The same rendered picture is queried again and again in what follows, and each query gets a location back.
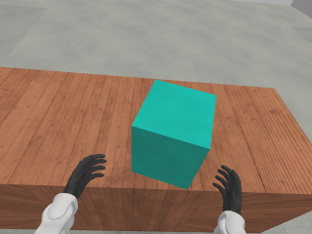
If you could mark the left robot hand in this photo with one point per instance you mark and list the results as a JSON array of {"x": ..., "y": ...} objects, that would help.
[{"x": 82, "y": 174}]

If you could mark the right robot forearm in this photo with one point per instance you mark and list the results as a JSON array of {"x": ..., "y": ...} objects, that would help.
[{"x": 230, "y": 223}]

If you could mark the carton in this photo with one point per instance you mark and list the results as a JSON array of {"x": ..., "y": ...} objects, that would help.
[{"x": 172, "y": 133}]

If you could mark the left robot forearm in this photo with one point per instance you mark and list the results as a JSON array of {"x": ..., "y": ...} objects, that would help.
[{"x": 58, "y": 217}]

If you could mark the pedestal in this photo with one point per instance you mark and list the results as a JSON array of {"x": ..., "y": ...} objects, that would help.
[{"x": 51, "y": 120}]

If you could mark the right robot hand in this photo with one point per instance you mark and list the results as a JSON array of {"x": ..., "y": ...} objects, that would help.
[{"x": 232, "y": 194}]

